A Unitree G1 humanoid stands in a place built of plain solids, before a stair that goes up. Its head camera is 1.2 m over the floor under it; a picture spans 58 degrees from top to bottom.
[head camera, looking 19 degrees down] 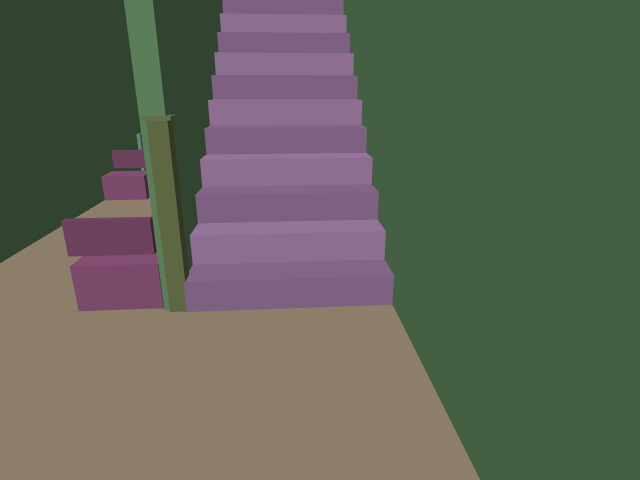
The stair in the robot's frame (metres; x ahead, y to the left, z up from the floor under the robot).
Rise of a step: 0.19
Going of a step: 0.26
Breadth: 1.20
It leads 4 degrees to the left of straight ahead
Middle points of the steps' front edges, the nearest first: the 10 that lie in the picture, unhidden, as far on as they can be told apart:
2.26 0.17 0.19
2.51 0.19 0.38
2.77 0.21 0.57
3.03 0.23 0.76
3.28 0.24 0.94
3.54 0.26 1.13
3.79 0.28 1.32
4.05 0.30 1.51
4.31 0.32 1.70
4.56 0.34 1.89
